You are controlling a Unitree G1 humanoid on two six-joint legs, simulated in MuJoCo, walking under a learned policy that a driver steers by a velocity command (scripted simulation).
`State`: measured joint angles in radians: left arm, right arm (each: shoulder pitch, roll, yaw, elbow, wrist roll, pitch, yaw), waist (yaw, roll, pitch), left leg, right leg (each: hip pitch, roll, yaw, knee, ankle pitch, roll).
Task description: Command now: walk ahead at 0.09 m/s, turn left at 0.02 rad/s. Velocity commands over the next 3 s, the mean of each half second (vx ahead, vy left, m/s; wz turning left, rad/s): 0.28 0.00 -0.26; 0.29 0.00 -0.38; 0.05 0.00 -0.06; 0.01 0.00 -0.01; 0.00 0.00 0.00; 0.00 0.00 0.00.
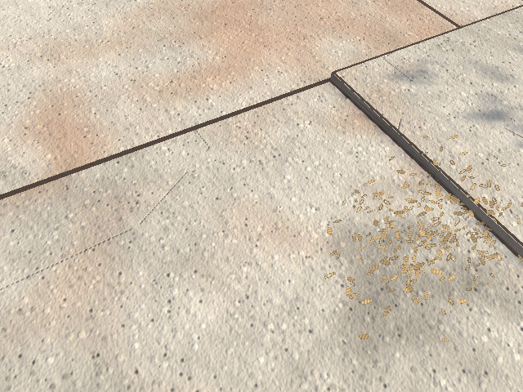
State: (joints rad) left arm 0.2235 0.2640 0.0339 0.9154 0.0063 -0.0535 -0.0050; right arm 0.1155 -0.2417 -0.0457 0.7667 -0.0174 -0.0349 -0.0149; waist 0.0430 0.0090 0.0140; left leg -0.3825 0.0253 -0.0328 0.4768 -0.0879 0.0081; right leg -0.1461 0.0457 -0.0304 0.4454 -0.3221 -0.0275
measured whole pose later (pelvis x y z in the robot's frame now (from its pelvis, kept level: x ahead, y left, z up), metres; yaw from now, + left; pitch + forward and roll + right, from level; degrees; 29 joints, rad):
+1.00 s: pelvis +0.30 -0.06 +0.00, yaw -23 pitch +1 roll +1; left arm 0.27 0.29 0.07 0.80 -0.01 0.01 0.05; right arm 0.07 -0.23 -0.04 0.85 -0.03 -0.07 0.03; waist 0.01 -0.03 0.07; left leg -0.35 -0.04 0.02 0.42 -0.09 0.04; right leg -0.41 -0.02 0.08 0.98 -0.51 0.06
